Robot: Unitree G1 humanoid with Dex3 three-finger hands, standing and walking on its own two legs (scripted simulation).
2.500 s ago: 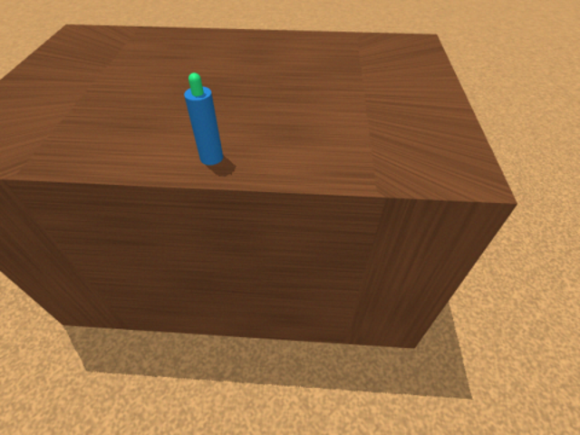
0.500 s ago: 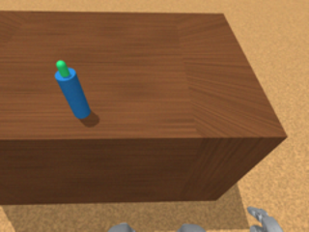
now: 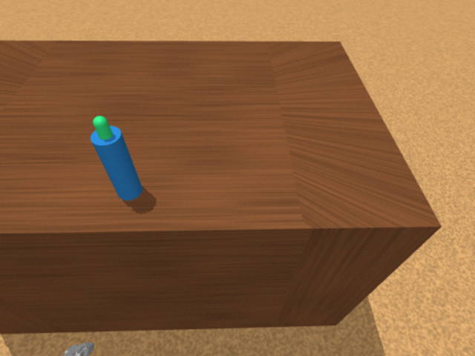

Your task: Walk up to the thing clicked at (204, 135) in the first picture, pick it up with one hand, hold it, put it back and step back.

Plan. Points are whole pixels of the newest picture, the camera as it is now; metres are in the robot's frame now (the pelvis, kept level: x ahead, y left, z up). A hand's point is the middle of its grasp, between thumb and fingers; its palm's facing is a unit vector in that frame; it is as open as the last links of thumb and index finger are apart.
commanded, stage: walk up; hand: left
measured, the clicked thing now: (116, 159) +0.44 +0.23 +0.08
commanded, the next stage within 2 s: stand in 0.80 s
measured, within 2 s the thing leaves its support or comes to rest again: neither
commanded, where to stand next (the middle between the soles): +0.04 +0.01 m, yaw +1 degrees
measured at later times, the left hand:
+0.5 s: hand out of the picture +0.07 +0.26 -0.14, palm faces +0.04 -0.94 -0.35, open 7.4 cm
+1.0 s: hand out of the picture +0.09 +0.25 -0.14, palm faces +0.01 -0.94 -0.34, open 7.4 cm
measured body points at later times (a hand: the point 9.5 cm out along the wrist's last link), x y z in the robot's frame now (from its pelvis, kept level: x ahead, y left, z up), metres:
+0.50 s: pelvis +0.00 -0.01 +0.01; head +0.01 -0.01 +0.46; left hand +0.07 +0.30 -0.12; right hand +0.09 -0.31 -0.12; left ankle +0.01 +0.13 -0.73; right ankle +0.01 -0.14 -0.73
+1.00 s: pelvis +0.01 -0.01 +0.02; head +0.02 -0.01 +0.47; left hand +0.09 +0.30 -0.11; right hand +0.11 -0.30 -0.12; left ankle +0.01 +0.13 -0.73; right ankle +0.01 -0.14 -0.73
